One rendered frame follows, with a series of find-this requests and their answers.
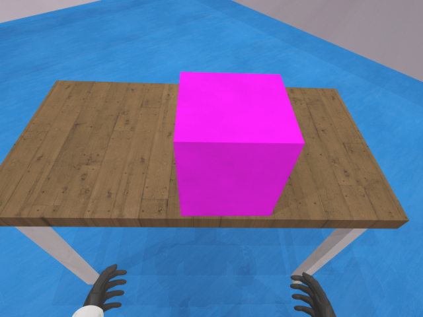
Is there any carton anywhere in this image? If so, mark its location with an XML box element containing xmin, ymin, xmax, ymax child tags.
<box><xmin>173</xmin><ymin>72</ymin><xmax>305</xmax><ymax>216</ymax></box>

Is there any table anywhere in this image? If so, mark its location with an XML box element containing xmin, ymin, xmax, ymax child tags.
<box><xmin>0</xmin><ymin>81</ymin><xmax>409</xmax><ymax>285</ymax></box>

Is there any right robot hand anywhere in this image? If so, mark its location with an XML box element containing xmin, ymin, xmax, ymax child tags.
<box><xmin>290</xmin><ymin>272</ymin><xmax>336</xmax><ymax>317</ymax></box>

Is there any left robot hand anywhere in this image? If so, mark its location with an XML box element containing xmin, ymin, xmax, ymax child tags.
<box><xmin>83</xmin><ymin>264</ymin><xmax>127</xmax><ymax>312</ymax></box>

